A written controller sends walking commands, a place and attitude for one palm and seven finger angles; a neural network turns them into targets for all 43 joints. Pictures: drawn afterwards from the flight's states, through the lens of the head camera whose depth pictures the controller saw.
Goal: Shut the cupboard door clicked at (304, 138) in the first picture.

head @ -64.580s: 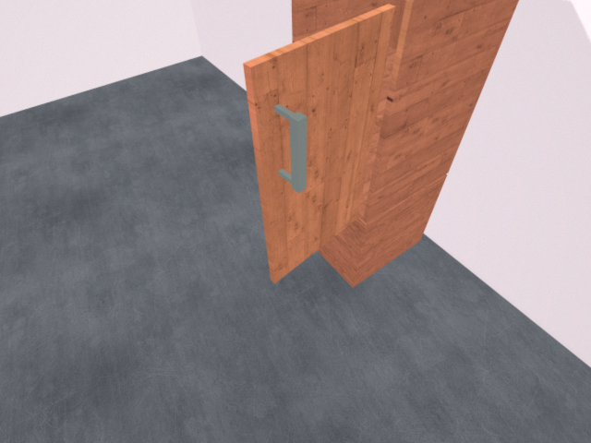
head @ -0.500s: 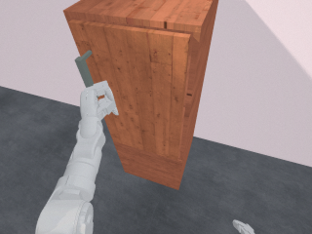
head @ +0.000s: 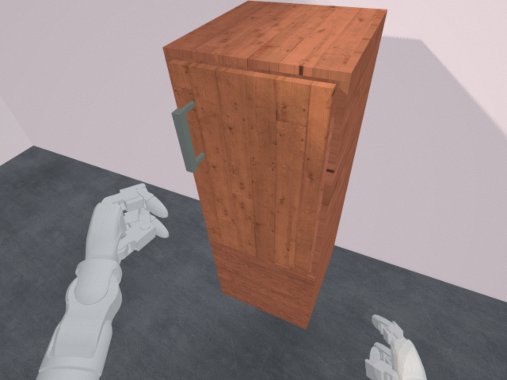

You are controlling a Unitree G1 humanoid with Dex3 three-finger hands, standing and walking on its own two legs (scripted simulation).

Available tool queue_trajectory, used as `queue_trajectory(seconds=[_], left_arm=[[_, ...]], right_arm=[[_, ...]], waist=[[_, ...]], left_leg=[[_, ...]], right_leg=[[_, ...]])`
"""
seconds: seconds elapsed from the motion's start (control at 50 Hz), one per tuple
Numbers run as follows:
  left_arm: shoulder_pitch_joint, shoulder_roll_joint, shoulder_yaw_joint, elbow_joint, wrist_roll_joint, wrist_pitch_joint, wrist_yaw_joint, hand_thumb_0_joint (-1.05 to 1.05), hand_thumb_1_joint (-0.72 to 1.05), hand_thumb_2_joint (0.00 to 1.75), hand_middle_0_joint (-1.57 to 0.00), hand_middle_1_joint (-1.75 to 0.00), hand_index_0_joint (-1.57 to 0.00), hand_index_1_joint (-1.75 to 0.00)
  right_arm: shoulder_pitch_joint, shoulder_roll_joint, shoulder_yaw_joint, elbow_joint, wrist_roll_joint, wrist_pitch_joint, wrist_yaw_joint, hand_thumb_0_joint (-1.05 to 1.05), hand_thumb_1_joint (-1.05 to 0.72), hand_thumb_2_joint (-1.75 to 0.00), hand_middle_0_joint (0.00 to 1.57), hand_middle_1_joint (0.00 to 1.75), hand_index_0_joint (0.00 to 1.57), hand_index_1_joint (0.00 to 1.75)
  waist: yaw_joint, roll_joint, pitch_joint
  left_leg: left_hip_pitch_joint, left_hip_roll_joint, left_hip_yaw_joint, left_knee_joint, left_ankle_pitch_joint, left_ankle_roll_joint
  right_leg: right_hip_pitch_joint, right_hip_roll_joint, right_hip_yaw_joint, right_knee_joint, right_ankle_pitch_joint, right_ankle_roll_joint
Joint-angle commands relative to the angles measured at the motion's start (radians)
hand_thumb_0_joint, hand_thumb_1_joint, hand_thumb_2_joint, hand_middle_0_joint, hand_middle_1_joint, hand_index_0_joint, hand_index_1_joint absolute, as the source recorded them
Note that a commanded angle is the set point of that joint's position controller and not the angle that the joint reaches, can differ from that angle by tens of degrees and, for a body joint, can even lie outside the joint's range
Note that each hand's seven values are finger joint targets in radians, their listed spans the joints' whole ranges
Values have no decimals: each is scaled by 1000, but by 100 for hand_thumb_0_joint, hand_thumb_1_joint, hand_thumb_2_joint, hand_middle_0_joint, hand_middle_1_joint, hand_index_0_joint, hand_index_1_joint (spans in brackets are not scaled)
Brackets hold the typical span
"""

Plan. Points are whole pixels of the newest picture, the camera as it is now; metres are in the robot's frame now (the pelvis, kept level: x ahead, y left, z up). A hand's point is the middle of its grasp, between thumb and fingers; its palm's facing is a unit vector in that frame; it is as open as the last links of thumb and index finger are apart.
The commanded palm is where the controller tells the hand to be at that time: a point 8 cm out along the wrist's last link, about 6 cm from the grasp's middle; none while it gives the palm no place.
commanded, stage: draw the hand back to the body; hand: left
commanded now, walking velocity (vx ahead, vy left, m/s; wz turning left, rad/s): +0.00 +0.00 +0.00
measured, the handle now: (190, 137) +0.59 +0.19 +0.09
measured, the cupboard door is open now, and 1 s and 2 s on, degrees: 0 0 0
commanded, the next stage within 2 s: step back with the hand held close in 0.84 s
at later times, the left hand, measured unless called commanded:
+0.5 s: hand (34, 274) +0.20 +0.29 +0.16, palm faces +0.46 -0.79 -0.41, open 6.4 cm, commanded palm +0.16 +0.32 +0.17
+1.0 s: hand (34, 271) +0.20 +0.29 +0.16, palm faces +0.46 -0.79 -0.40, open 7.4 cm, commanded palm +0.15 +0.32 +0.17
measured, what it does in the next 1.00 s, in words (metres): stands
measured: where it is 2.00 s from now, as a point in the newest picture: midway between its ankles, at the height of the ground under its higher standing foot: outside the picture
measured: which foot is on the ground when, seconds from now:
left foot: down 0.00-1.00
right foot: down 0.00-1.00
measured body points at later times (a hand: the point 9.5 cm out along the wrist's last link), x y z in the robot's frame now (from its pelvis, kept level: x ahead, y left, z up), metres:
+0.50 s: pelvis +0.02 +0.02 +0.00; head -0.01 -0.01 +0.45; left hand +0.17 +0.33 +0.18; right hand +0.21 -0.20 -0.09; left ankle +0.00 +0.11 -0.74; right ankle +0.01 -0.09 -0.74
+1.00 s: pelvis +0.02 +0.02 +0.00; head -0.01 -0.01 +0.45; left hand +0.17 +0.33 +0.18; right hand +0.20 -0.20 -0.09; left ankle +0.01 +0.11 -0.74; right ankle +0.01 -0.09 -0.74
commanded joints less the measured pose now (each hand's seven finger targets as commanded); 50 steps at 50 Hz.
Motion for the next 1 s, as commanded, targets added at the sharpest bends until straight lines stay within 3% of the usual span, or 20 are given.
queue_trajectory(seconds=[0.0,0.02,0.06,0.16,0.2,0.44,0.5,0.54,0.66,0.74,0.78,0.82,0.9,0.94,0.96,0.98], left_arm=[[-200,183,122,-321,5,-78,25,0,90,90,-81,-96,-81,-96],[-182,181,124,-358,7,-82,27,0,90,90,-78,-93,-78,-93],[-110,182,141,-390,8,-83,32,0,90,90,-72,-87,-72,-87],[41,196,189,-455,8,-81,34,0,90,90,-58,-72,-58,-72],[93,229,233,-482,9,-82,37,0,90,90,-53,-66,-53,-66],[394,302,409,-637,1,-94,60,0,90,90,-20,-30,-20,-30],[353,251,350,-606,10,-86,59,0,90,90,-20,-30,-20,-30],[322,248,339,-606,14,-86,65,0,90,90,-20,-30,-20,-30],[316,276,364,-618,13,-86,72,0,90,90,-20,-30,-20,-30],[336,280,376,-618,10,-87,71,0,90,90,-20,-30,-20,-30],[337,282,380,-638,12,-90,71,0,90,90,-20,-30,-20,-30],[357,278,383,-629,10,-88,70,0,90,90,-20,-30,-20,-30],[389,276,392,-593,4,-81,65,0,90,90,-20,-30,-20,-30],[367,268,377,-610,5,-81,62,0,90,90,-20,-30,-20,-30],[263,384,489,-675,12,-121,75,0,90,90,-20,-30,-20,-30],[368,312,433,-585,9,-126,72,0,90,90,-20,-30,-20,-30]], right_arm=[[-137,-91,-35,-149,-6,-50,-13,0,-90,-90,20,30,20,30],[-133,-88,-33,-149,-9,-53,-11,0,-90,-90,20,30,20,30],[-131,-89,-35,-149,-12,-58,-9,0,-90,-90,20,30,20,30],[-130,-91,-43,-144,-18,-68,-5,0,-90,-90,20,30,20,30],[-133,-97,-49,-139,-19,-75,-6,0,-90,-90,20,30,20,30],[-113,-91,-65,-136,-17,-114,-2,0,-90,-90,20,30,20,30],[-109,-103,-70,-122,-21,-127,-5,0,-90,-90,20,30,20,30],[-99,-106,-71,-118,-20,-128,-8,0,-90,-90,20,30,20,30],[-112,-100,-67,-120,-23,-132,-13,0,-90,-90,20,30,20,30],[-117,-94,-62,-121,-24,-131,-13,0,-90,-90,20,30,20,30],[-118,-91,-61,-120,-23,-133,-10,0,-90,-90,20,30,20,30],[-112,-90,-60,-119,-24,-136,-9,0,-90,-90,20,30,20,30],[-109,-97,-66,-120,-25,-130,-8,0,-90,-90,20,30,20,30],[-112,-94,-67,-124,-23,-123,-7,0,-90,-90,20,30,20,30],[-96,-128,-83,-159,-13,-106,-4,0,-90,-90,20,30,20,30],[-86,-118,-84,-136,-19,-95,-8,0,-90,-90,20,30,20,30]], waist=[[6,-9,-112],[6,13,-126],[11,-33,-126],[18,-31,-93],[25,-43,-83],[46,19,-56],[28,-13,-6],[24,-27,-18],[39,-11,-53],[45,-9,-34],[46,53,-43],[46,47,-36],[48,-20,-37],[43,-5,-36],[8,4,2],[-2,-43,-9]], left_leg=[[62,17,-13,-101,77,19],[70,17,-16,-106,92,16],[74,21,-21,-109,128,13],[72,25,-24,-109,173,9],[69,25,-26,-107,169,10],[30,36,-31,-88,223,-5],[35,38,-32,-86,203,2],[36,36,-37,-88,196,2],[37,31,-39,-91,166,3],[19,32,-39,-96,166,-1],[26,33,-39,-97,176,-6],[20,34,-38,-95,197,-7],[22,36,-35,-90,214,-2],[23,37,-31,-92,196,-2],[-70,61,-68,-41,109,26],[-55,54,-76,-10,95,26]], right_leg=[[53,-37,32,-131,63,26],[69,-41,28,-124,80,24],[83,-35,16,-118,115,23],[85,-37,10,-115,153,24],[79,-33,11,-125,142,26],[89,-42,5,-99,172,23],[34,-39,4,-112,149,27],[41,-42,1,-101,136,25],[65,-47,8,-101,108,24],[77,-46,8,-105,112,22],[82,-44,8,-102,121,18],[89,-45,8,-102,142,18],[85,-41,9,-107,162,21],[81,-44,12,-108,143,22],[20,-106,108,-144,157,18],[-11,-138,123,-158,139,5]])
